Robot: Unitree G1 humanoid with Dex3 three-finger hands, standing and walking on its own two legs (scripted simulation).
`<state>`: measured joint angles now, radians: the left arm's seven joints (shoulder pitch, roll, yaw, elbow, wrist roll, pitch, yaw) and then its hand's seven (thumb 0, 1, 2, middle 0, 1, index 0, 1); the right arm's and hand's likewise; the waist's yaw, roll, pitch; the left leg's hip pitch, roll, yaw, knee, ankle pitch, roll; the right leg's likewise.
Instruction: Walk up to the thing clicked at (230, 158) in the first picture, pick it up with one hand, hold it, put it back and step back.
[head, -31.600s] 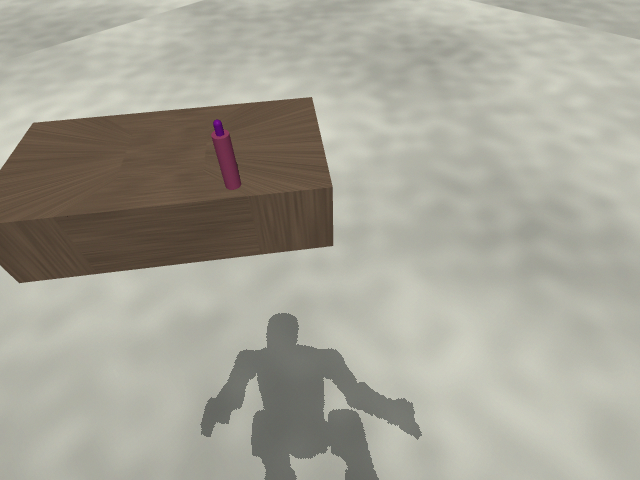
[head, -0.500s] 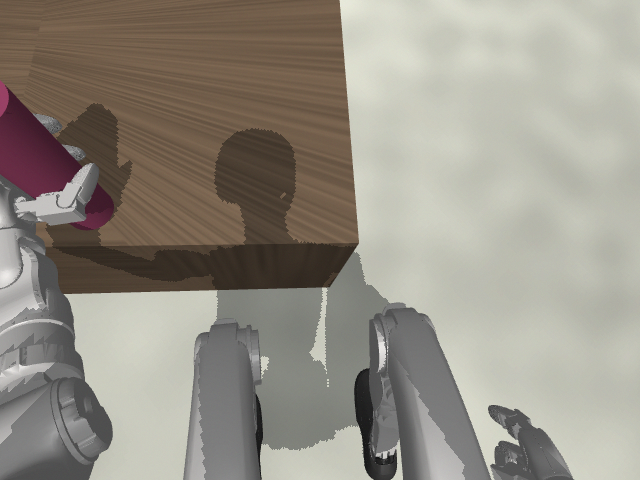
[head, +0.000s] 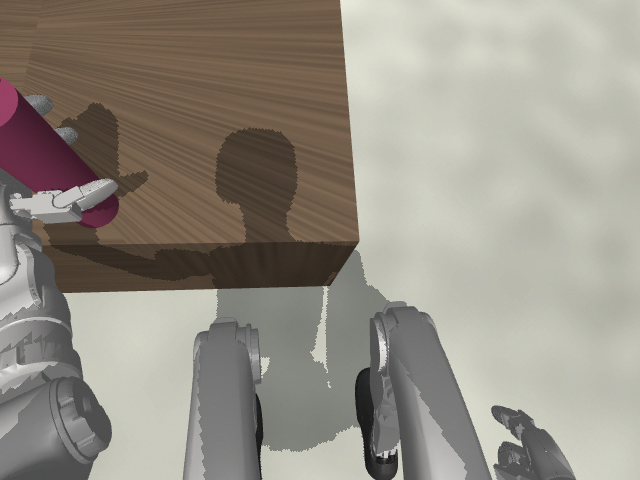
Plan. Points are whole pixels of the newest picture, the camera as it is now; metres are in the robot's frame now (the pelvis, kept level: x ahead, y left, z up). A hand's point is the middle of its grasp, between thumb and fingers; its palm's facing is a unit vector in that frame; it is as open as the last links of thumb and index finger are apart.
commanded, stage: withdraw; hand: left
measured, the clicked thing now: (37, 156) +0.47 +0.30 +0.02
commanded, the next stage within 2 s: rise in 0.42 s
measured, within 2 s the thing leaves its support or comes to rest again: neither
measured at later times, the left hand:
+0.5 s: hand out of the picture +0.46 +0.35 +0.10, palm faces +0.37 -0.93 -0.04, open 15.9 cm
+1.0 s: hand out of the picture +0.42 +0.40 +0.17, palm faces +0.42 -0.79 -0.45, open 17.1 cm
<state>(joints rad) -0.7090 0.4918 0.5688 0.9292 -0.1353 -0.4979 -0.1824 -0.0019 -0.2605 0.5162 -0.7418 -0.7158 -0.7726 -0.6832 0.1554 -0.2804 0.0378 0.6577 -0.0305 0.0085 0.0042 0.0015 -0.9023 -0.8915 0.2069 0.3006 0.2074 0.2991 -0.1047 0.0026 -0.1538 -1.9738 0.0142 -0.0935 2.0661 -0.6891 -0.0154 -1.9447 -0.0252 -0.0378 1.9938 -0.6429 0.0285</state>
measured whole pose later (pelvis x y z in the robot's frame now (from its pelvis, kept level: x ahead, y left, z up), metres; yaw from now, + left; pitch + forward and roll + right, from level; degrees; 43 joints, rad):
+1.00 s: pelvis +0.04 +0.01 +0.21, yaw +2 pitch +23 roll -5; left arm -0.60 0.70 0.44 1.12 0.09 -0.05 0.07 -0.01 -0.46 0.11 -0.06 -0.07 -0.07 -0.07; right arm 0.29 -0.28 0.03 0.65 0.02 0.07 -0.03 0.00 -0.89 -0.90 0.21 0.30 0.21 0.30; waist -0.10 0.02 -0.11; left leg -1.19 0.04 -0.06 1.33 -0.54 0.00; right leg -1.14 -0.01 -0.05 1.22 -0.48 0.03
